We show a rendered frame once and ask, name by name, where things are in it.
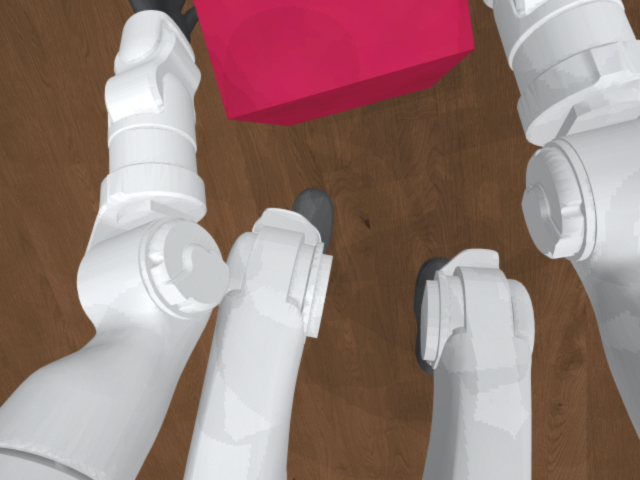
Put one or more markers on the robot right upper arm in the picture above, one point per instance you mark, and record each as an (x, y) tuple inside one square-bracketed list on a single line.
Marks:
[(582, 202)]

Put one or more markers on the left robot hand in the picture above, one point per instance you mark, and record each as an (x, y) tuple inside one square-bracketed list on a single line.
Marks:
[(172, 8)]

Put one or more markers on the robot left forearm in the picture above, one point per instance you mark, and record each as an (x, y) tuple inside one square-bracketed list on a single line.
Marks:
[(151, 130)]

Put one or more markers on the robot right forearm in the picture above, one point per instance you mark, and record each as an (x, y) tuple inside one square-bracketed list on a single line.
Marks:
[(576, 63)]

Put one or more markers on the robot right shin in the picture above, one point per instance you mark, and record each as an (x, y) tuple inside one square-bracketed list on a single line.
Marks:
[(523, 315)]

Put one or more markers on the robot left upper arm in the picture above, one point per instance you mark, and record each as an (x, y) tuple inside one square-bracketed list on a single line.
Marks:
[(95, 414)]

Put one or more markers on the carton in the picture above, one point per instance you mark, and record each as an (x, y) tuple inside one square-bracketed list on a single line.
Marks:
[(285, 62)]

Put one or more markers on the robot left foot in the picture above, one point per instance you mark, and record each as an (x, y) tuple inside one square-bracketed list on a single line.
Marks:
[(317, 207)]

